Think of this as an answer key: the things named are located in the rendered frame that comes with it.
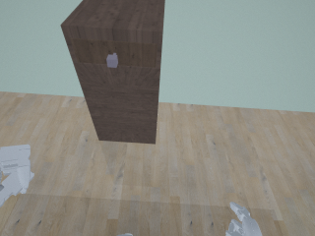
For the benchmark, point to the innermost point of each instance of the left robot hand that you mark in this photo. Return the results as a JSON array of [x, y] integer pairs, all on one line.
[[14, 161]]

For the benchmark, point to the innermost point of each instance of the right robot hand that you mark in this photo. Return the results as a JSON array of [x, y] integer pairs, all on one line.
[[249, 226]]

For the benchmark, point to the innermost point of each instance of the cabinet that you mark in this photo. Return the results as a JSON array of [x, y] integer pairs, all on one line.
[[123, 101]]

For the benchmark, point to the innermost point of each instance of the drawer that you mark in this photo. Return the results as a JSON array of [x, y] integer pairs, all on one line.
[[95, 51]]

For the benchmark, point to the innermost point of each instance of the handle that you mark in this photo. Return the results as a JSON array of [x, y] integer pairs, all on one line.
[[112, 60]]

